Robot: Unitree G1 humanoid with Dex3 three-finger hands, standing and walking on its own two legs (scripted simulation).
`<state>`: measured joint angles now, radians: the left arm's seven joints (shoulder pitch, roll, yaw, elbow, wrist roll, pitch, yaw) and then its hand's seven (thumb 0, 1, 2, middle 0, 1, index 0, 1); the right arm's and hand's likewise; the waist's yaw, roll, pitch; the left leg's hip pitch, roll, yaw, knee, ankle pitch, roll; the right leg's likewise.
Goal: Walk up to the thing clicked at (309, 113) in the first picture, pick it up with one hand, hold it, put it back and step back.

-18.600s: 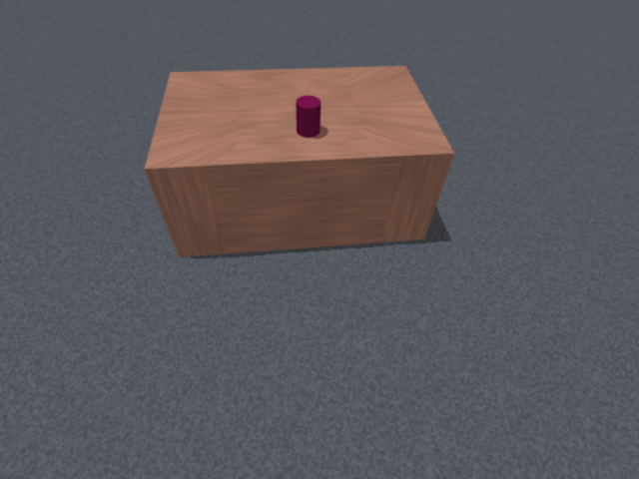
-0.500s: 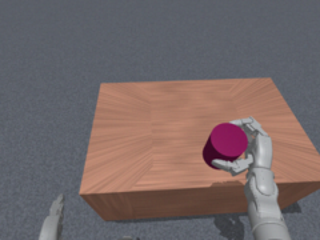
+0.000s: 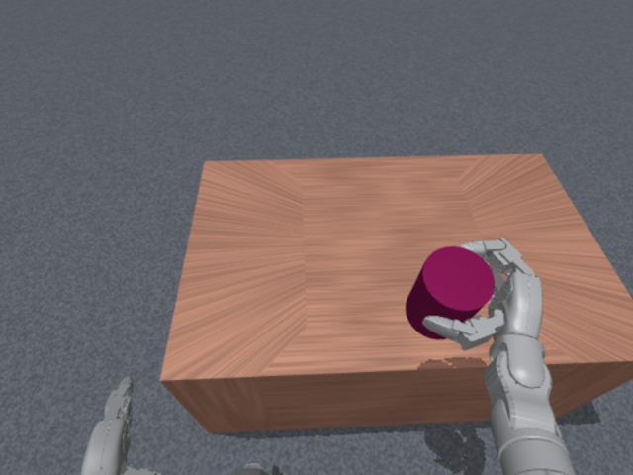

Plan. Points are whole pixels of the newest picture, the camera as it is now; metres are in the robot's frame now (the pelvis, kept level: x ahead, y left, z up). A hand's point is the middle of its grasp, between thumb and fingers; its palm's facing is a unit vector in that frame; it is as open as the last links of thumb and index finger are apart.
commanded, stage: crouch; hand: right
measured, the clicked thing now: (445, 295) +0.35 -0.15 +0.03
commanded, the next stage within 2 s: lower in 1.22 s
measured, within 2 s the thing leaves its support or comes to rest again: neither
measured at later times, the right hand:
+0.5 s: hand (452, 257) +0.46 -0.20 -0.04, palm faces +0.24 +0.97 +0.00, open 11.4 cm
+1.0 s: hand (440, 254) +0.50 -0.20 -0.09, palm faces +0.23 +0.97 +0.00, open 11.4 cm
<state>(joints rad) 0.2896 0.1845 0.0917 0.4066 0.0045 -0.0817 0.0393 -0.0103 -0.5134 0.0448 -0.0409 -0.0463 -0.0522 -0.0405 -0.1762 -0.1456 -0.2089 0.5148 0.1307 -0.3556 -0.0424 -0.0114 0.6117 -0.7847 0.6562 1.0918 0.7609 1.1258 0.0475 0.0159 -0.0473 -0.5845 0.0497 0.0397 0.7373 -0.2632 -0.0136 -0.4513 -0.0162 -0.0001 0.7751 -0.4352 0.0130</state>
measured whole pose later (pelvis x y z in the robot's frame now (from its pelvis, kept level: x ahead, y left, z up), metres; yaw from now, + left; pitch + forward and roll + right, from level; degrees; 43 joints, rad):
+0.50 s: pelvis -0.02 -0.01 -0.06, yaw +1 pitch +20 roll +1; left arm 0.37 0.21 0.06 0.10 0.07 -0.10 -0.02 -0.01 -0.52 0.05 -0.05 -0.05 -0.06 -0.05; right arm -0.70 -0.38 -0.44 1.08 0.04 -0.53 -0.03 -0.02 0.61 -0.80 0.65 1.10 0.75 1.13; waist 0.20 0.05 -0.09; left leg -1.06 0.05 0.03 1.04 -0.33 -0.02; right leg -0.94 -0.02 0.00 1.14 -0.55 0.00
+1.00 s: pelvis -0.03 -0.01 -0.10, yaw +1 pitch +27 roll +2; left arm 0.39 0.27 0.08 -0.09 0.08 -0.08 -0.03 -0.01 -0.52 0.06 -0.05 -0.05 -0.06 -0.05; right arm -0.84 -0.52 -0.54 1.20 -0.02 -0.54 0.01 -0.02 0.61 -0.80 0.66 1.07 0.76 1.11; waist 0.29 0.03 -0.13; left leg -1.29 0.04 0.05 1.20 -0.37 -0.01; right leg -1.19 -0.04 0.03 1.34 -0.62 0.01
